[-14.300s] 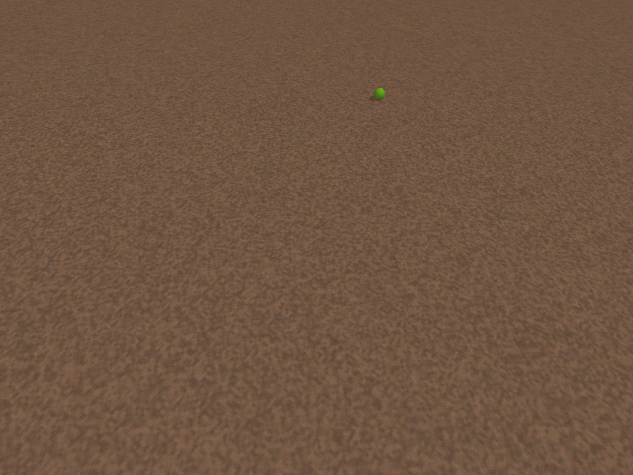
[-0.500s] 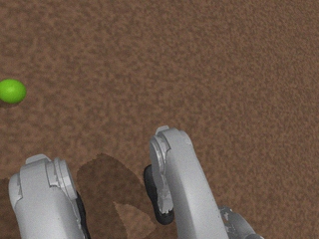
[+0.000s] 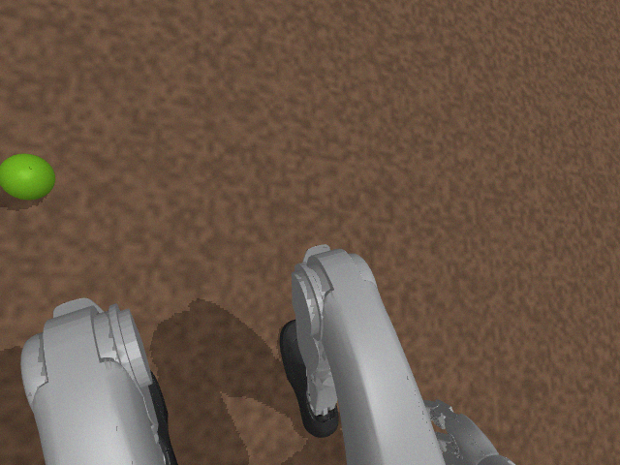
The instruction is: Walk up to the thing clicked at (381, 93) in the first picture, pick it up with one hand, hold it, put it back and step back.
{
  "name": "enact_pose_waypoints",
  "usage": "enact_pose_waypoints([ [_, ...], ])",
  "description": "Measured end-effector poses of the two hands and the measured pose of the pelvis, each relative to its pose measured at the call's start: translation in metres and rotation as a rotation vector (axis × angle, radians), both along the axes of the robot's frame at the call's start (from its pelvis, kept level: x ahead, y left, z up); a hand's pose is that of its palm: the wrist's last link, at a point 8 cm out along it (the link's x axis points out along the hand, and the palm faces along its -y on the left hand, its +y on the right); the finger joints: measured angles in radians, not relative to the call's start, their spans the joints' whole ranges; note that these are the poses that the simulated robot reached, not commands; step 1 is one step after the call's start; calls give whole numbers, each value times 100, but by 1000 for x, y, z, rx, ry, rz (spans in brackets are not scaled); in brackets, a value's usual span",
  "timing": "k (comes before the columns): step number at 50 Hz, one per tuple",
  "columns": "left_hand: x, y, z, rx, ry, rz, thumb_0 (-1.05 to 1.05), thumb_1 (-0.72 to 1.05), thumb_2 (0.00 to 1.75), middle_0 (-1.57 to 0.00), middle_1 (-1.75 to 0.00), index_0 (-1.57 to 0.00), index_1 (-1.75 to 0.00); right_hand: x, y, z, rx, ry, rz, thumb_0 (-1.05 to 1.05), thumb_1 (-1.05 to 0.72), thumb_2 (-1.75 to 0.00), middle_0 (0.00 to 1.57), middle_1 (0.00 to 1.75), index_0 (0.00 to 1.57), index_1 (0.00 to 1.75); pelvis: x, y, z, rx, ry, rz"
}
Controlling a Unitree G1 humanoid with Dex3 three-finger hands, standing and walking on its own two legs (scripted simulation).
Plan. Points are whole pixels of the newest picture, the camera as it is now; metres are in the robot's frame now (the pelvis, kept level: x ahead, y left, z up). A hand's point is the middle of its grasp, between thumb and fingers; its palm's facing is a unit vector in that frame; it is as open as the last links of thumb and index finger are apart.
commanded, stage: approach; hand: left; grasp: from above
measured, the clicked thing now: (27, 177) +0.52 +0.28 -0.29
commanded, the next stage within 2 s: close in in 0.58 s
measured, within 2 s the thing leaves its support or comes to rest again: neither
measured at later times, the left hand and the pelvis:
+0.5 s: hand (12, 136) +0.53 +0.26 -0.17, palm faces -0.38 -0.08 -0.92, open 13.8 cm; pelvis +0.00 +0.00 -0.01, yaw -1 degrees
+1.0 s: hand out of the picture +0.49 +0.29 -0.19, palm faces -0.45 -0.09 -0.89, open 13.4 cm; pelvis +0.00 +0.00 -0.01, yaw -1 degrees
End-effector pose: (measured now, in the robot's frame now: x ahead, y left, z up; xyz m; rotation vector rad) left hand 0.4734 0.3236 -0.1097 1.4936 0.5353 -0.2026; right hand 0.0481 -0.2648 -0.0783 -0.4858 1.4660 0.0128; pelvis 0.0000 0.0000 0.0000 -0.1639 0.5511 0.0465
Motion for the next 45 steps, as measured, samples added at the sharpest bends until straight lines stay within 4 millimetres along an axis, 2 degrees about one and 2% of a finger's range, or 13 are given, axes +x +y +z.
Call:
enact_pose_waypoints([
  [10,2,-11,-5,-5,6,-27,0,-45,95,-20,-91,-18,-93,-2,0,-1,-1,-2,9,0,-91,-89,20,30,20,30,-1,-1,-3,3,-3,-1],
  [19,42,-48,1,-8,-78,-60,0,-46,96,-16,-95,-15,-96,-14,-1,2,-20,-2,-5,0,-91,-88,20,30,20,30,1,-2,-6,3,8,-9],
  [25,58,-61,2,9,-75,-5,0,-48,97,-14,-96,-14,-97,-32,2,4,-5,19,-51,0,-90,-88,20,30,20,30,2,-3,-6,2,16,-21],
  [29,51,-57,-4,20,-26,28,0,-49,97,-13,-97,-13,-98,-41,6,1,22,44,-82,0,-91,-88,20,30,20,30,3,-3,-4,7,17,-26],
  [34,31,-40,-12,14,34,45,0,-52,99,-12,-100,-12,-100,-41,8,-3,46,63,-80,0,-91,-89,20,30,20,30,2,-4,-3,12,6,-23],
  [39,19,-27,-13,-2,39,13,0,-53,101,-11,-102,-11,-103,-29,4,-5,37,60,-37,0,-91,-89,20,30,20,30,1,-4,-5,11,-4,-14],
  [45,17,-27,-19,-23,22,-40,0,-51,103,-10,-107,-11,-106,-8,-2,-1,-8,12,18,0,-91,-89,20,30,20,30,1,-2,-8,-3,-14,-11],
])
